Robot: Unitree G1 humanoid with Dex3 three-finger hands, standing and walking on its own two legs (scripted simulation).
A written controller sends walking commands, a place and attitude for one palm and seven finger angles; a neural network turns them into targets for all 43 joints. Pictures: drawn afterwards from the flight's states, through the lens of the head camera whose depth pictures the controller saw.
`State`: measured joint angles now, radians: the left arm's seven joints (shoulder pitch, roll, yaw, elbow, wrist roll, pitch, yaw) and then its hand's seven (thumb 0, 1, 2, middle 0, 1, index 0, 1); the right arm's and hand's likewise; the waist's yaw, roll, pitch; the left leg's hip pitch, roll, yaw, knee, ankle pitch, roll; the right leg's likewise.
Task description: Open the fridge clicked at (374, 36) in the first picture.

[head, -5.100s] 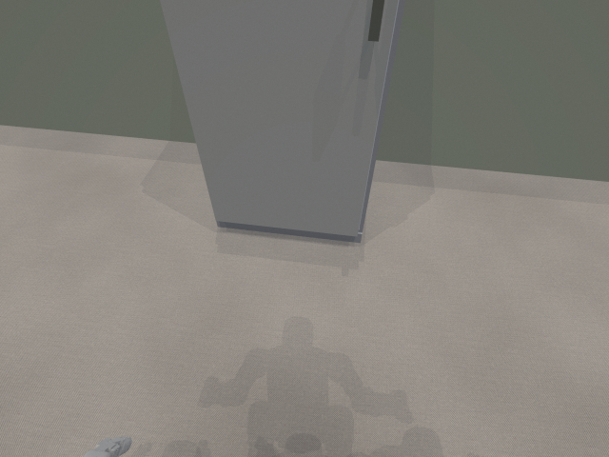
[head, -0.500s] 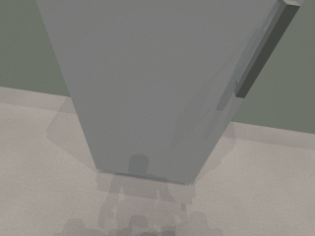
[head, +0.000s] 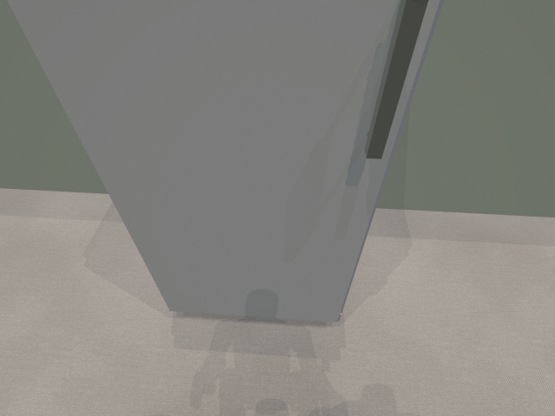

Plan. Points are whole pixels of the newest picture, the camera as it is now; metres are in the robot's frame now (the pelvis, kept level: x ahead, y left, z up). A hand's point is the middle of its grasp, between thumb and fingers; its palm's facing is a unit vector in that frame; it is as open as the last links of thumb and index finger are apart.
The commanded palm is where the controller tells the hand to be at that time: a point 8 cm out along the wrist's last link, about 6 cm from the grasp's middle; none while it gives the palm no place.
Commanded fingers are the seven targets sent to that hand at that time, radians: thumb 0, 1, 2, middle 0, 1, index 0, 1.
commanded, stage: come to a stop and stand still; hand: right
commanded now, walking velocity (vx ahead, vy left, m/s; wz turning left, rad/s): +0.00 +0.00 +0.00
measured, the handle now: (388, 81) +0.53 -0.14 +0.24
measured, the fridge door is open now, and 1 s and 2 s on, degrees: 0 0 0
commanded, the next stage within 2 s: look again from close up in 1.12 s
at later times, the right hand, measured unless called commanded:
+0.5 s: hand out of the picture +0.01 -0.17 -0.18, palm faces +0.03 +0.98 -0.22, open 7.4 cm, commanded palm none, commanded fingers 0.00 -0.90 -0.90 0.20 0.30 0.20 0.30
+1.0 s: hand out of the picture -0.04 -0.15 -0.18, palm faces +0.06 +0.98 -0.18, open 7.4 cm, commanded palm none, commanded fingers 0.00 -0.90 -0.90 0.20 0.30 0.20 0.30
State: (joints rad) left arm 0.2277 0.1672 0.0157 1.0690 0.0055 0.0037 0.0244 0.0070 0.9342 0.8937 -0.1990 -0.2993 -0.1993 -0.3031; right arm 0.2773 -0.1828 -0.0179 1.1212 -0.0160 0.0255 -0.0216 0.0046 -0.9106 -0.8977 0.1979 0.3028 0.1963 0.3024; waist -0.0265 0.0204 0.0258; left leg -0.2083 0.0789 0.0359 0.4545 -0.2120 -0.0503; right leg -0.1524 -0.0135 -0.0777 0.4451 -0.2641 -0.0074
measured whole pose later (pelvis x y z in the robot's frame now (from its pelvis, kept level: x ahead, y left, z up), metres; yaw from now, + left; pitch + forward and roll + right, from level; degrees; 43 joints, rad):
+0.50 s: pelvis -0.02 +0.01 -0.01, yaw -1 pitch -3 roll +0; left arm 0.32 0.16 0.00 1.04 0.01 -0.01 0.01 0.01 0.92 0.89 -0.20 -0.30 -0.20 -0.30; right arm 0.28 -0.17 0.01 1.06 -0.02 0.00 -0.03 0.00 -0.91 -0.90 0.20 0.30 0.20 0.30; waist 0.01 0.00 0.00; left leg -0.24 0.07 0.05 0.53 -0.23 -0.03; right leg -0.20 -0.02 -0.06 0.52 -0.27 0.00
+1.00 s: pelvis -0.03 +0.02 +0.00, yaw -1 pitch -3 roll +0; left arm 0.33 0.15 0.00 1.08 0.01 0.00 0.01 0.01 0.91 0.89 -0.20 -0.30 -0.20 -0.30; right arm 0.33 -0.16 0.00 1.08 -0.01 0.00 -0.03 0.00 -0.91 -0.90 0.20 0.30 0.20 0.30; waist 0.00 0.02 0.02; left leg -0.25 0.06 0.07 0.48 -0.18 -0.01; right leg -0.21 -0.04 -0.04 0.48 -0.22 0.02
